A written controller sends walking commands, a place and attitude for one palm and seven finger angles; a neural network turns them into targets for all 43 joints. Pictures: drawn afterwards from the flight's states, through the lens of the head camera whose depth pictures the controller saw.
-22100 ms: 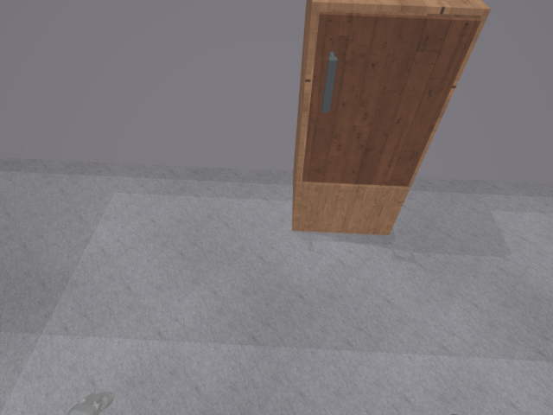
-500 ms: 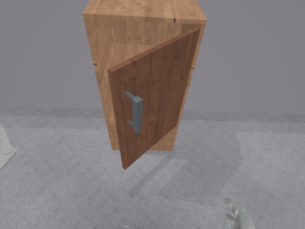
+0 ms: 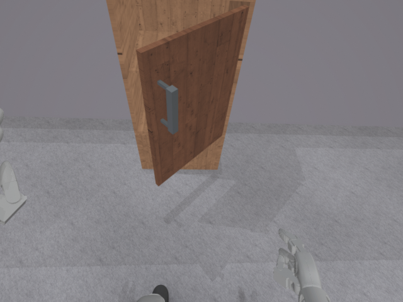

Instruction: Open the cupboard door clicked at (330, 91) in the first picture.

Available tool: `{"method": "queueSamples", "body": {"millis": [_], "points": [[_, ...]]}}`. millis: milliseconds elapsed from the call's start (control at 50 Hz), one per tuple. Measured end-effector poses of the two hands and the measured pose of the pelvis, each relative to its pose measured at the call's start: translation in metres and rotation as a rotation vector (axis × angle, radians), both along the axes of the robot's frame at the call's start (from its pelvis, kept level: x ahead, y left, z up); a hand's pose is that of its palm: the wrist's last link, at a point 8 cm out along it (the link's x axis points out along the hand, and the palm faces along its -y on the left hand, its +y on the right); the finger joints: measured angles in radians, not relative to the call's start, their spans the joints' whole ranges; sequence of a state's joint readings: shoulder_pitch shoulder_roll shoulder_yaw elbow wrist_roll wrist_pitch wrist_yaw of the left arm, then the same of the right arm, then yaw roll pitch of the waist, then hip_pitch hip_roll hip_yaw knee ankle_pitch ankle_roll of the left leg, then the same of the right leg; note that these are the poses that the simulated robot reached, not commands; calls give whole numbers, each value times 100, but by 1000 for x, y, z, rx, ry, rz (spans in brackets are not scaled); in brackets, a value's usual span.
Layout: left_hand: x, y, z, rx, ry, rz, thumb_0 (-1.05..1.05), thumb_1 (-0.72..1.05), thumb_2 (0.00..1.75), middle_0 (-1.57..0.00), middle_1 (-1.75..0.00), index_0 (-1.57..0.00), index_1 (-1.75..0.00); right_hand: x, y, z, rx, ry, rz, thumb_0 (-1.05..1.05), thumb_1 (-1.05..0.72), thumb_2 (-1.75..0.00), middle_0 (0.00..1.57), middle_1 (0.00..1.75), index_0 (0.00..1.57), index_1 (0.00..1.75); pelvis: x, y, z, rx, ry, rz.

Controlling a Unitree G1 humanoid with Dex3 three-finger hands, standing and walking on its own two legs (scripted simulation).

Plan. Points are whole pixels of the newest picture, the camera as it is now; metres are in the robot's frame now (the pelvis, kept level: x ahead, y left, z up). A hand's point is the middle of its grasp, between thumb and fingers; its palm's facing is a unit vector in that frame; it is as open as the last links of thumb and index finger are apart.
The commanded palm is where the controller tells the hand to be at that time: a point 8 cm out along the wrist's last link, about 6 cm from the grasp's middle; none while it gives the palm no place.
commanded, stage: stop stepping back and stand still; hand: left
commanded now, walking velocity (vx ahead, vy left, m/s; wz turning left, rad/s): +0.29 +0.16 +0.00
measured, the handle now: (167, 107) +0.59 +0.14 +0.00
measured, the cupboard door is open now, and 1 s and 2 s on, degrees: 45 45 45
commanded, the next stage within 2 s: let the arm hang, fingers relaxed in 0.66 s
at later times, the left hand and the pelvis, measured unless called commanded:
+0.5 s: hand out of the picture +0.12 +0.26 +0.17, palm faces +0.43 -0.78 -0.45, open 7.4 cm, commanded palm +0.06 +0.30 +0.18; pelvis -0.07 +0.00 +0.00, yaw +1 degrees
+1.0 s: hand out of the picture +0.05 +0.19 -0.13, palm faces +0.04 -0.98 -0.19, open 7.4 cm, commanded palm none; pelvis -0.08 +0.00 -0.01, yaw +3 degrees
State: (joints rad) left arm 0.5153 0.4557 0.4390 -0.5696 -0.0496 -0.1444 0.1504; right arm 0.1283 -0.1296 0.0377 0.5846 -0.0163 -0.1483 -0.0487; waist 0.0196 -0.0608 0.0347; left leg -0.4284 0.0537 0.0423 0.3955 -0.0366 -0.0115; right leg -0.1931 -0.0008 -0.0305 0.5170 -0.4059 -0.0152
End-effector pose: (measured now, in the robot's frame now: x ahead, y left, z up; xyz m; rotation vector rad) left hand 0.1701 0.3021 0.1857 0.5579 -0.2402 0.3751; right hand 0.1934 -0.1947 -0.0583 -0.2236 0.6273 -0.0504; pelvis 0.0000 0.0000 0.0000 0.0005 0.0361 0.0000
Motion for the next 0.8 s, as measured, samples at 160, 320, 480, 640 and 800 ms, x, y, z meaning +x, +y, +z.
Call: {"method": "queueSamples", "body": {"millis": [160,320,480,640,800], "points": [[-44,-32,10,21,13,-66,2,89,90,-22,-30,-21,-30,-85,-58,-2,-78,143,-110,2,-90,-90,21,30,21,30,-28,-19,10,39,6,-8],[-66,-5,-5,-9,-5,27,1,89,90,-22,-30,-21,-30,-128,-85,-10,-146,157,-187,2,-90,-90,20,30,20,30,-49,-8,2,11,-26,30],[-93,-5,-4,-1,-26,-2,2,89,90,-22,-30,-21,-30,-134,-54,-9,-85,65,-145,2,-90,-90,20,30,20,30,-70,0,-1,11,-63,12],[-102,5,-2,-1,-65,64,2,89,90,-22,-30,-21,-30,-126,-23,-21,-14,68,-78,2,-90,-90,21,30,20,30,-78,-1,-4,-4,-59,31],[-87,20,-45,-113,41,63,1,89,90,-21,-30,-20,-30,-119,-18,-28,-51,113,-35,2,-90,-90,21,30,20,30,-73,16,-9,-11,-52,58]]}}
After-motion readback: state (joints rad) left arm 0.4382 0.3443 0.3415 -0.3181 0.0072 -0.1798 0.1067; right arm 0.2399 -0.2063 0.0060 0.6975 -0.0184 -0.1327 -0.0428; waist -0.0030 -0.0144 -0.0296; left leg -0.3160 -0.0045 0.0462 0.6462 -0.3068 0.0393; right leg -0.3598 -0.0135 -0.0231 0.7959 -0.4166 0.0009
